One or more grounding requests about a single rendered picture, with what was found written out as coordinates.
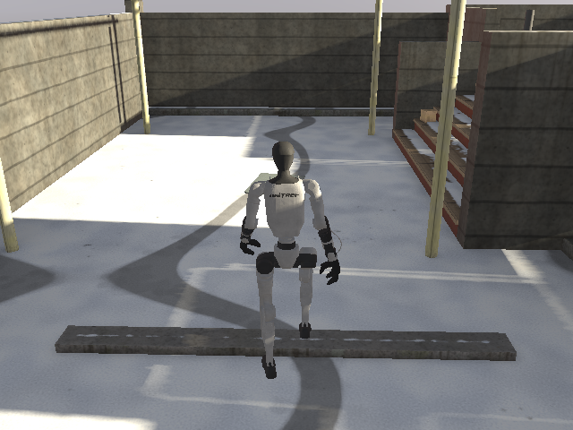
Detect stairs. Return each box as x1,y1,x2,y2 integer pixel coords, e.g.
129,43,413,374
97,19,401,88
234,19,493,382
394,95,475,237

